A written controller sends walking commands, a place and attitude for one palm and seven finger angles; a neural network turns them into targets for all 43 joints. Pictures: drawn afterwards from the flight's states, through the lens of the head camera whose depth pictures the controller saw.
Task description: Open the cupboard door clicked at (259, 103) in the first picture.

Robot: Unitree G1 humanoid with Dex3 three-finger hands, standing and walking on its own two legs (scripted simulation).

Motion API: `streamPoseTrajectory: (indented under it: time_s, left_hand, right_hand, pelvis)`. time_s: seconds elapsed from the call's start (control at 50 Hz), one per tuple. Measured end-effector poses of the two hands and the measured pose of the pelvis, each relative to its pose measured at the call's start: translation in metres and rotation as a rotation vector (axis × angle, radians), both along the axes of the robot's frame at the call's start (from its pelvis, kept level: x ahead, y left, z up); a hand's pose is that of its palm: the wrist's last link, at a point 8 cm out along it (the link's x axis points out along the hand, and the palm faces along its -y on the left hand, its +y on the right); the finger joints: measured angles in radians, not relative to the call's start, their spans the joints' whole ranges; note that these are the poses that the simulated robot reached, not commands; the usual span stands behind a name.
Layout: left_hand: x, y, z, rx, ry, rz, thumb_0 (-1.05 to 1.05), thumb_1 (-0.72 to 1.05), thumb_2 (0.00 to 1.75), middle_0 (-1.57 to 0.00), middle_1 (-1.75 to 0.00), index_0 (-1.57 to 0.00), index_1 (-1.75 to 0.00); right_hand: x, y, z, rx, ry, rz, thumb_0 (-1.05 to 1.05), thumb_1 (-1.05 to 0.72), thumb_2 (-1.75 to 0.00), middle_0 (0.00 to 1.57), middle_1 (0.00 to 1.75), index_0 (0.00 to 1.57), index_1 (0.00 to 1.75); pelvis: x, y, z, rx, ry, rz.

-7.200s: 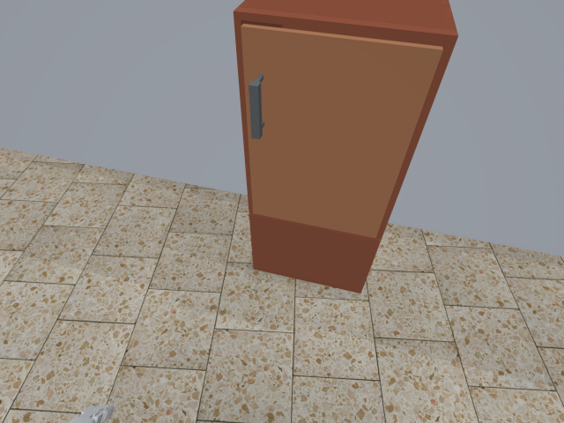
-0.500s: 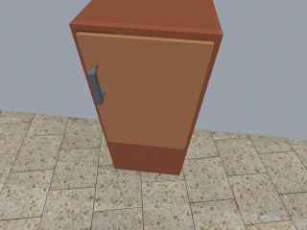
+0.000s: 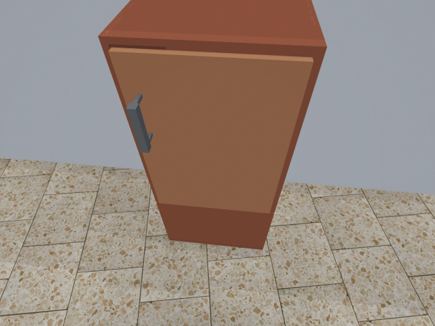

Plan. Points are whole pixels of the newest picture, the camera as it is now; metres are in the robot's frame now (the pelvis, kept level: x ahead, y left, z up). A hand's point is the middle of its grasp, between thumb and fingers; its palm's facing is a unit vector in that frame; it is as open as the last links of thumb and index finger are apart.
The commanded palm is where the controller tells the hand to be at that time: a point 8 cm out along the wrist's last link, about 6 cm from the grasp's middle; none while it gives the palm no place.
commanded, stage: look again from close up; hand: left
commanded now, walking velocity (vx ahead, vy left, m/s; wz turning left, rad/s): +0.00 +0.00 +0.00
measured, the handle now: (142, 123) +0.55 +0.22 +0.04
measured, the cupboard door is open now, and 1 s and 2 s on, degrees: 0 0 0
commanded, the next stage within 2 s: shuffle to correct the standing spot in 0.44 s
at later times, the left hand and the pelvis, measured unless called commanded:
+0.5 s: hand out of the picture -0.04 +0.26 -0.17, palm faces +0.01 -0.98 -0.20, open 7.4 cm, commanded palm none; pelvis -0.06 +0.07 +0.00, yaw -1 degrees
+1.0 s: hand out of the picture -0.11 +0.26 -0.18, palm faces +0.00 -0.99 -0.15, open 7.4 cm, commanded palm none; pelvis -0.11 +0.09 +0.00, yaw -4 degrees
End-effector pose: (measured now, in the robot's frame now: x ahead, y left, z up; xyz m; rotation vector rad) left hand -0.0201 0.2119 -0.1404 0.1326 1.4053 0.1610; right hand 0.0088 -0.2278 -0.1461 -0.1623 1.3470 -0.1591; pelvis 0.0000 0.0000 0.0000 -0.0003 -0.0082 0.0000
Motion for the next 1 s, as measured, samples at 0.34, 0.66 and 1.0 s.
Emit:
streamPoseTrajectory:
  time_s: [0.34,0.66,1.0]
  left_hand:
    - [0.015,0.076,-0.006,0.025,-0.167,-0.038,0.01,0.90,0.90,-0.20,-0.30,-0.20,-0.30]
    - [-0.106,0.096,0.004,0.023,0.010,0.016,0.01,0.91,0.90,-0.20,-0.30,-0.19,-0.30]
    - [-0.091,0.098,-0.007,-0.039,-0.024,-0.038,0.01,0.91,0.90,-0.20,-0.30,-0.19,-0.30]
  right_hand:
    - [0.031,0.052,0.022,-0.033,-0.233,0.020,0.01,-0.91,-0.90,0.20,0.30,0.20,0.30]
    - [-0.083,0.066,0.017,-0.019,-0.017,-0.014,0.01,-0.91,-0.90,0.20,0.30,0.20,0.30]
    - [-0.177,0.101,0.011,-0.004,0.068,-0.136,0.01,-0.91,-0.90,0.20,0.30,0.20,0.30]
  pelvis:
    - [-0.032,0.054,-0.004,-0.020,-0.054,-0.026]
    - [-0.084,0.075,0.007,-0.024,-0.040,0.005]
    - [-0.110,0.088,0.002,-0.003,-0.013,-0.070]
